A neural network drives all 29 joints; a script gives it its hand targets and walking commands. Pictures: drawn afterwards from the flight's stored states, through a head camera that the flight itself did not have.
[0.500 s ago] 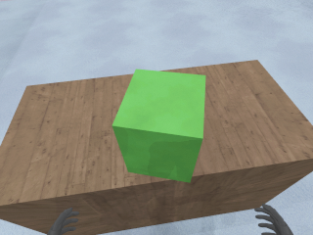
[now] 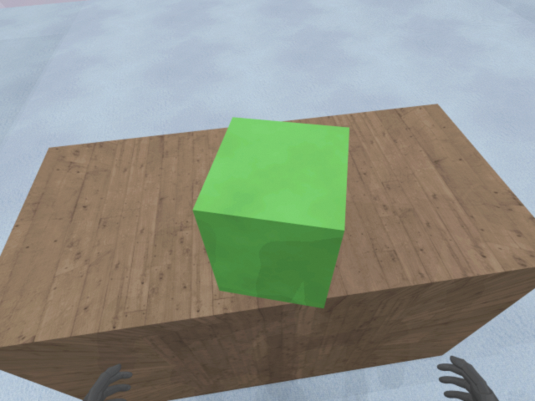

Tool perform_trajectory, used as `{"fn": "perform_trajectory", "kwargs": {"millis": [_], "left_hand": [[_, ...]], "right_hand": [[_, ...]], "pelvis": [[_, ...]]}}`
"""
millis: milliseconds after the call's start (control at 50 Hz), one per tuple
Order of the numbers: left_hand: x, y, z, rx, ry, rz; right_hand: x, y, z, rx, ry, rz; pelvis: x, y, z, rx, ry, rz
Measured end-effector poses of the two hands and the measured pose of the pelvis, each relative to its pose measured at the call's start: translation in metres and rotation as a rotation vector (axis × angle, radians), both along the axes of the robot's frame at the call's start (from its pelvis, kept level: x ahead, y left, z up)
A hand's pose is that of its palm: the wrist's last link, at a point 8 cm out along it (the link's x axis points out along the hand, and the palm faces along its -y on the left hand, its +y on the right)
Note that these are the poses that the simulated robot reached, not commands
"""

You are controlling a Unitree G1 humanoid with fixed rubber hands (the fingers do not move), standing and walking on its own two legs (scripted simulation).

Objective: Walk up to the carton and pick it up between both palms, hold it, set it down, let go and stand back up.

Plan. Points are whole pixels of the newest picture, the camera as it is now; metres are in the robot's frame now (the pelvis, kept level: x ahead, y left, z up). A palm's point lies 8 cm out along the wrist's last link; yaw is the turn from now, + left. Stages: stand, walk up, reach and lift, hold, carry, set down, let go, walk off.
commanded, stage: stand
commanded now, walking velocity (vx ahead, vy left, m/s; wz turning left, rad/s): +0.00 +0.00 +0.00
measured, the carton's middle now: (279, 215) +0.41 -0.01 +0.01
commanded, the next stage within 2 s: none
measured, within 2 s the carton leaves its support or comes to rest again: neither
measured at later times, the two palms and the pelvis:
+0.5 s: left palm out of the picture +0.11 +0.29 -0.09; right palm out of the picture +0.10 -0.29 -0.09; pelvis +0.00 +0.00 +0.00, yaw +0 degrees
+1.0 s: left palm out of the picture +0.10 +0.29 -0.09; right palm out of the picture +0.09 -0.29 -0.10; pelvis -0.01 +0.00 +0.00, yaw +0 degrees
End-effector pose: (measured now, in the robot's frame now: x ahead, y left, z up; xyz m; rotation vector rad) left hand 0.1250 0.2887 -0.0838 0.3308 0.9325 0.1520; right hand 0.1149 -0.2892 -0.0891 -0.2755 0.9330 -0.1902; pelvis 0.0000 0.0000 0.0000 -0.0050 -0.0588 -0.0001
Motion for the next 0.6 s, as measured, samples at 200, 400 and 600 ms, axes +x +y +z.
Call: {"fn": "perform_trajectory", "kwargs": {"millis": [200,400,600], "left_hand": [[-0.007,0.002,-0.003,0.002,0.02,0.009],[-0.012,0.003,-0.004,0.003,0.032,0.014],[-0.015,0.003,-0.006,0.004,0.041,0.019]], "right_hand": [[-0.005,-0.001,-0.002,0.0,0.014,-0.006],[-0.011,-0.001,-0.004,0.0,0.028,-0.014],[-0.015,-0.002,-0.006,0.0,0.04,-0.019]], "pelvis": [[-0.002,0.0,0.0,0.0,-0.002,0.0],[-0.003,0.0,0.0,0.0,-0.004,0.0],[-0.005,0.0,0.0,0.0,-0.006,0.0]]}}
